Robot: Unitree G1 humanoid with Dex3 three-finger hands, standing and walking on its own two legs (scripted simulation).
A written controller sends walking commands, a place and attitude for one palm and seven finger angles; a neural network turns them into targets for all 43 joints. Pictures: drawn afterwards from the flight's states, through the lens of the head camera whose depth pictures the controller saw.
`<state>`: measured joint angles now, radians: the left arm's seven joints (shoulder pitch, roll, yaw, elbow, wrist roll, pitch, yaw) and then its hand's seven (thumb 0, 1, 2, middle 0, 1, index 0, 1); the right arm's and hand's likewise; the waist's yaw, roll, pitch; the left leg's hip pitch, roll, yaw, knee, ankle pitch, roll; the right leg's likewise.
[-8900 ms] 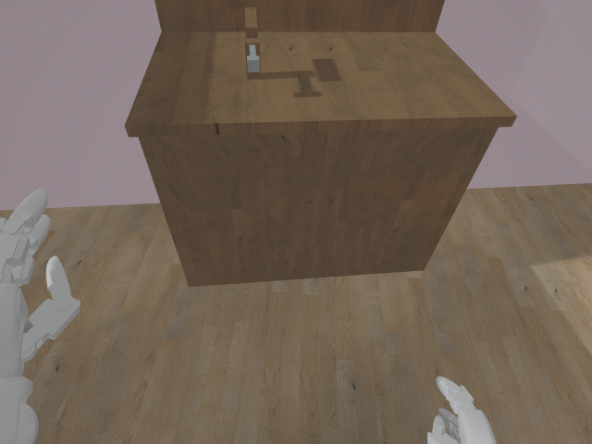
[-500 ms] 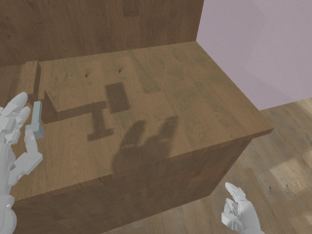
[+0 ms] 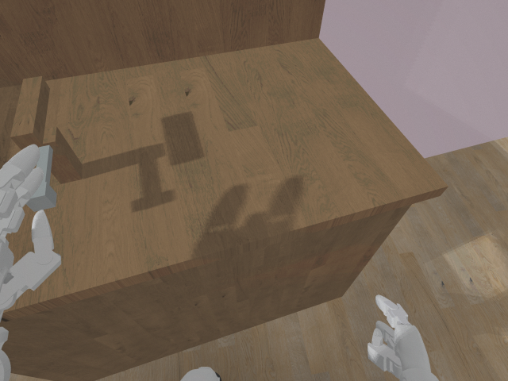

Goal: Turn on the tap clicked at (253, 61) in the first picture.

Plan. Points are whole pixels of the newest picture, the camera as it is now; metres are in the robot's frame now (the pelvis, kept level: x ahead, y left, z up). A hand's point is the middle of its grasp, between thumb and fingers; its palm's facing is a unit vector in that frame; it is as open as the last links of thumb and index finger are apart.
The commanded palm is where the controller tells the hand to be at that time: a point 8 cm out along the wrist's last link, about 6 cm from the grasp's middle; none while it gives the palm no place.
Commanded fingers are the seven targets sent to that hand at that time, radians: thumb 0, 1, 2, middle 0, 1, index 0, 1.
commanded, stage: shuffle to correct the standing spot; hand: left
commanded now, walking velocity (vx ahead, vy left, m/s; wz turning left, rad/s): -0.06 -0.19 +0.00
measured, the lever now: (40, 196) +0.32 +0.33 +0.12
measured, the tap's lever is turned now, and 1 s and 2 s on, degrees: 0 0 0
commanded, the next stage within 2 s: none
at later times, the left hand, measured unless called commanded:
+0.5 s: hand (46, 249) +0.22 +0.25 +0.16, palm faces +0.32 -0.87 -0.36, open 7.4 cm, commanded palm +0.17 +0.29 +0.18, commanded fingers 0.00 0.90 0.90 -0.20 -0.30 -0.20 -0.30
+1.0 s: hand (51, 254) +0.22 +0.23 +0.17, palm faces +0.28 -0.85 -0.44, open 7.4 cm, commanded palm +0.16 +0.29 +0.18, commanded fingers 0.00 0.90 0.90 -0.20 -0.30 -0.20 -0.30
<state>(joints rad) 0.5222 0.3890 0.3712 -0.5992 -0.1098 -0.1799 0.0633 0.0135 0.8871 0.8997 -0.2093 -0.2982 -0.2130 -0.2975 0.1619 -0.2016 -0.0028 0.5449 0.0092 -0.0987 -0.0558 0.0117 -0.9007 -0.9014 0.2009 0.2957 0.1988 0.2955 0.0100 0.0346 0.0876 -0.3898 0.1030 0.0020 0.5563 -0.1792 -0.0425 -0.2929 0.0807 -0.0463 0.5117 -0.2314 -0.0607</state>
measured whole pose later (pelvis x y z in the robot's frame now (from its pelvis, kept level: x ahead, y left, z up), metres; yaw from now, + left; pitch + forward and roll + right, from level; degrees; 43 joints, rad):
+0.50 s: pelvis +0.01 +0.01 +0.00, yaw +0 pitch +0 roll -2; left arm 0.49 0.37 0.35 -0.57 -0.10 -0.12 0.10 0.01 0.89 0.90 -0.21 -0.30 -0.21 -0.30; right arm 0.19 -0.20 0.02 0.55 0.01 -0.10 -0.04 0.01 -0.90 -0.90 0.20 0.30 0.20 0.30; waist 0.00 0.01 0.07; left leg -0.35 0.10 0.01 0.54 -0.19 -0.04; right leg -0.24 0.07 -0.04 0.47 -0.23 -0.04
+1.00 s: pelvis +0.00 +0.01 +0.00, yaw +0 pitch +1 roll -2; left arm 0.54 0.40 0.38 -0.65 -0.11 -0.17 0.08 0.01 0.89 0.90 -0.21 -0.30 -0.21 -0.30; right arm 0.14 -0.19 0.01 0.53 0.00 -0.09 -0.05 0.01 -0.90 -0.90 0.20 0.30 0.20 0.30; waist 0.02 0.03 0.12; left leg -0.40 0.10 0.01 0.56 -0.18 -0.04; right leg -0.29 0.08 -0.05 0.50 -0.22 -0.05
